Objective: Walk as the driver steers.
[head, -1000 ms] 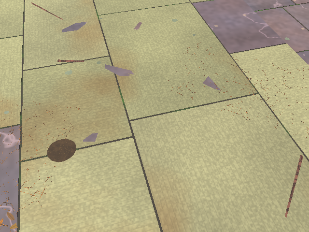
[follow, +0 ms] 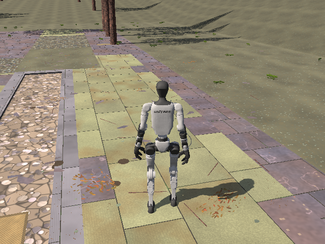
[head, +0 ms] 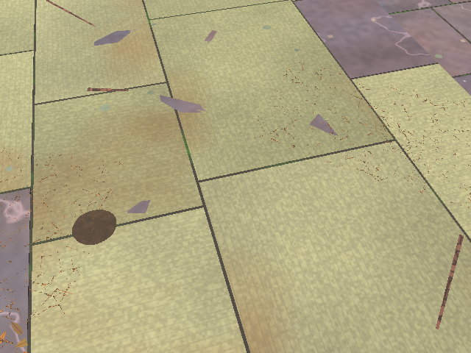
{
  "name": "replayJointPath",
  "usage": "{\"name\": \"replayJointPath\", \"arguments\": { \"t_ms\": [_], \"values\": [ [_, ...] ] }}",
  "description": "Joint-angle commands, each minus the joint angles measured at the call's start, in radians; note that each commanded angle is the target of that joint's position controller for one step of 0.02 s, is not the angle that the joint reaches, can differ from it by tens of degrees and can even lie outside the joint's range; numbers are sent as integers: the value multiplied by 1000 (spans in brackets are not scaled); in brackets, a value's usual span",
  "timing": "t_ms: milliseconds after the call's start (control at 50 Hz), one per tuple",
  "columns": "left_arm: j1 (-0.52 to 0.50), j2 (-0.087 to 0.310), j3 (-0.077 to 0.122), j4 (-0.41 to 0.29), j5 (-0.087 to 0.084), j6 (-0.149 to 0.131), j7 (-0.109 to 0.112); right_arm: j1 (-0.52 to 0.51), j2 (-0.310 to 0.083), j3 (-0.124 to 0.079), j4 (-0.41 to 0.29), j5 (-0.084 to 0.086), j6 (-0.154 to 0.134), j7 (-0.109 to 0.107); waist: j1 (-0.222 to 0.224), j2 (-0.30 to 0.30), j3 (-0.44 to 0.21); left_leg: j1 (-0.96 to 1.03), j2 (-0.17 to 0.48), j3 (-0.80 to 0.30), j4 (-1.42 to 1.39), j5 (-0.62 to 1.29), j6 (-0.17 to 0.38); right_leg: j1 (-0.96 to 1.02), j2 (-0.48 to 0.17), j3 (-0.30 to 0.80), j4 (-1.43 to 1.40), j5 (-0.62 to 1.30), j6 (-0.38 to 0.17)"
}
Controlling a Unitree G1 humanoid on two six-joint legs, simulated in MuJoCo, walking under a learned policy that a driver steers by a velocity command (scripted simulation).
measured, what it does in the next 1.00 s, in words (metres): stands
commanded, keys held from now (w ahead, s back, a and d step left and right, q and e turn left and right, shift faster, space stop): no key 1.00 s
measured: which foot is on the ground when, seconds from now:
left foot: down 0.00-1.00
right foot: down 0.00-1.00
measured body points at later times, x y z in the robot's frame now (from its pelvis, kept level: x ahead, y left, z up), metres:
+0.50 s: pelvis +0.00 +0.00 +0.00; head +0.02 +0.01 +0.45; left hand +0.04 +0.25 -0.16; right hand -0.04 -0.22 -0.16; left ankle -0.06 +0.12 -0.74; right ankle +0.05 -0.11 -0.74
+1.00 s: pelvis +0.00 +0.01 +0.00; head +0.02 +0.01 +0.45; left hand +0.04 +0.25 -0.16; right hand -0.05 -0.21 -0.16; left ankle -0.06 +0.12 -0.74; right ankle +0.05 -0.11 -0.74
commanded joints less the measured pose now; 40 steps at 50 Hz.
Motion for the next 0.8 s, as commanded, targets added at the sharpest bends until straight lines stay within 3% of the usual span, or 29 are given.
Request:
{"name": "replayJointPath", "arguments": {
  "t_ms": [20, 800],
  "values": [
    [16, 96, 15, -26, 0, -6, 3, 106, -81, -14, -3, 0, -3, -2, 0, 12, 16, -161, 28, -27, -110, 118, 14, 129, -38, 41, -52, 147, -43],
    [56, 81, 17, -17, -3, -9, 8, 144, -62, -18, -18, 2, -8, 2, 0, 14, 29, -166, 28, -33, -115, 131, 23, 130, -41, 37, -41, 161, -33]
  ]
}}
Velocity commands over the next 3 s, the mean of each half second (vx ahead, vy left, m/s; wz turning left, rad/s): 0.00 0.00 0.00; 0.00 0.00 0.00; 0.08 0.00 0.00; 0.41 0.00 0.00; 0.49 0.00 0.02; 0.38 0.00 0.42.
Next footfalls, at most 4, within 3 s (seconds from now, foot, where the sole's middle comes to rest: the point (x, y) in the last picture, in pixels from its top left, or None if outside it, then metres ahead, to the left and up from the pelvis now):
2.08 left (207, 346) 0.52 0.11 -0.77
2.64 right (284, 251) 0.83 -0.13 -0.77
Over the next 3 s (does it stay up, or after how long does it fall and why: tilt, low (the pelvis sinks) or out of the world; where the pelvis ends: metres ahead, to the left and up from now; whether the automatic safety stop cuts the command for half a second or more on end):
stays up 0.80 -0.02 0.01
